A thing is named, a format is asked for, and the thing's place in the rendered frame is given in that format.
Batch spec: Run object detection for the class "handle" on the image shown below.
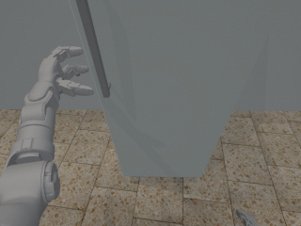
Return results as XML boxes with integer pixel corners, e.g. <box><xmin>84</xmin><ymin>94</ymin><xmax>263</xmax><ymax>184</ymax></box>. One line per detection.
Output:
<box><xmin>75</xmin><ymin>0</ymin><xmax>111</xmax><ymax>98</ymax></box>

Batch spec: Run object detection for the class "fridge door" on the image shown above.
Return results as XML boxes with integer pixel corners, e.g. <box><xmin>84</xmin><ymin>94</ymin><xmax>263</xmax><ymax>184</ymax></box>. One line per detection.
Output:
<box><xmin>70</xmin><ymin>0</ymin><xmax>285</xmax><ymax>178</ymax></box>

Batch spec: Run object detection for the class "robot left hand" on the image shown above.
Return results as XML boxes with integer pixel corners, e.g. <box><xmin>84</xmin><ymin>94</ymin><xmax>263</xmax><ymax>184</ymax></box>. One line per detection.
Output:
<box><xmin>38</xmin><ymin>46</ymin><xmax>94</xmax><ymax>97</ymax></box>

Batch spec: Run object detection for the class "robot left forearm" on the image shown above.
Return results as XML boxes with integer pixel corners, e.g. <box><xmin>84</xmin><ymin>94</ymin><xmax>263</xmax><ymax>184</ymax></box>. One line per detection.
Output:
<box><xmin>0</xmin><ymin>81</ymin><xmax>60</xmax><ymax>183</ymax></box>

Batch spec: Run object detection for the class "left robot upper arm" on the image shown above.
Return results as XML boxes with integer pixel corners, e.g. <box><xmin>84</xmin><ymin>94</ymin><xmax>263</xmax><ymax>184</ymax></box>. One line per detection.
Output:
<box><xmin>0</xmin><ymin>160</ymin><xmax>61</xmax><ymax>226</ymax></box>

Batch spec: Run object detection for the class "robot right hand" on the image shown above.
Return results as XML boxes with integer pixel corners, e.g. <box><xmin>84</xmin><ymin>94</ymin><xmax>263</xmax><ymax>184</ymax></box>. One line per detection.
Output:
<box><xmin>236</xmin><ymin>209</ymin><xmax>260</xmax><ymax>226</ymax></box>

